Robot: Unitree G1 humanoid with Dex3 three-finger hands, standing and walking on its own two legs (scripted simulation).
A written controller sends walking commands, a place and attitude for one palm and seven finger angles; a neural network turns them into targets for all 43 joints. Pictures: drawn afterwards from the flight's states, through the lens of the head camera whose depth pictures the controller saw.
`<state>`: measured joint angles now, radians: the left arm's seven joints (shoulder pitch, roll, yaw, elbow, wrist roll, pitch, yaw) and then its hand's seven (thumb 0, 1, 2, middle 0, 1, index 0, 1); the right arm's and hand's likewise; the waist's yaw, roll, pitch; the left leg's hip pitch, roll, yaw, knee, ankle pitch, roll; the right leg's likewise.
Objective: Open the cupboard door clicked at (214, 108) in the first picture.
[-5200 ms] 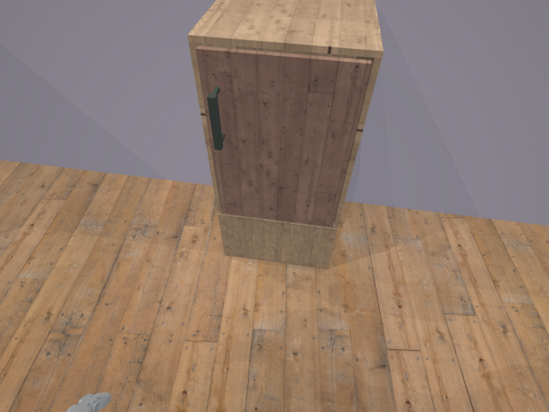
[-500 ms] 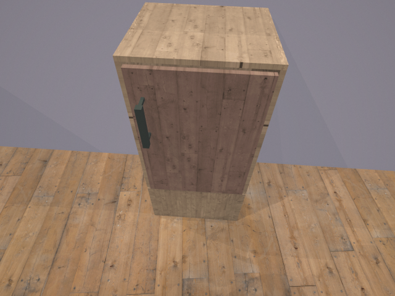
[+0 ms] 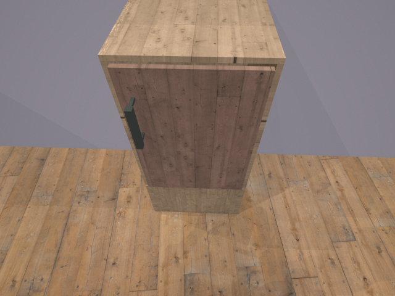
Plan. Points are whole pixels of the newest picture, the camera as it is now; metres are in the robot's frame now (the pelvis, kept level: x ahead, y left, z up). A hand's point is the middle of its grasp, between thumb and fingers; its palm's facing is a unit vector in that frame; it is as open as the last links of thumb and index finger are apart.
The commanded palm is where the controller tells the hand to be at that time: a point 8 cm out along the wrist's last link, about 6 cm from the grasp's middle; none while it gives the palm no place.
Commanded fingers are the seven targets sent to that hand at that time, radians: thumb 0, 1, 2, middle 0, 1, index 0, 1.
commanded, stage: come to a stop and stand still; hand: left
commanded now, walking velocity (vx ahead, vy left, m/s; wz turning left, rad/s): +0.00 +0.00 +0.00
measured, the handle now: (136, 124) +0.55 +0.22 -0.03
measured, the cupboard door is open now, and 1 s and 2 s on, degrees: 0 0 0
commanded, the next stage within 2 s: look again from close up in 0.66 s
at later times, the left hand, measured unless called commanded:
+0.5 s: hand out of the picture -0.07 +0.17 -0.17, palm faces +0.05 -0.98 -0.18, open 7.3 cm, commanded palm none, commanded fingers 0.00 0.90 0.90 -0.20 -0.30 -0.20 -0.30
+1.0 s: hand out of the picture -0.05 +0.18 -0.18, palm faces +0.05 -0.98 -0.20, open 7.4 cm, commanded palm none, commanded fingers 0.00 0.90 0.90 -0.20 -0.30 -0.20 -0.30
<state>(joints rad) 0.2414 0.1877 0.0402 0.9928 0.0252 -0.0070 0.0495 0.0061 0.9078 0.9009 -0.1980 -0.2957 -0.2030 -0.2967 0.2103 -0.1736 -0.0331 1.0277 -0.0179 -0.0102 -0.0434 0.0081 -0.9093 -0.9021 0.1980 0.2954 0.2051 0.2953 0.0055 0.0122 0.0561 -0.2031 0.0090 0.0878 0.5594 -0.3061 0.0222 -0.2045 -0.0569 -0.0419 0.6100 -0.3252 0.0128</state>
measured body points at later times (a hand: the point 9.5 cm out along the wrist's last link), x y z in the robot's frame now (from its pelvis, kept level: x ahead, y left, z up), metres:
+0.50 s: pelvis -0.06 -0.01 +0.00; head -0.05 +0.00 +0.45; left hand -0.07 +0.22 -0.16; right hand -0.05 -0.23 -0.15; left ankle -0.05 +0.11 -0.74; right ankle -0.07 -0.13 -0.74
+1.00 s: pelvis -0.05 +0.01 +0.00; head -0.04 +0.00 +0.45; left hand -0.05 +0.23 -0.16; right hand -0.04 -0.21 -0.17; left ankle -0.05 +0.11 -0.74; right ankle -0.07 -0.13 -0.74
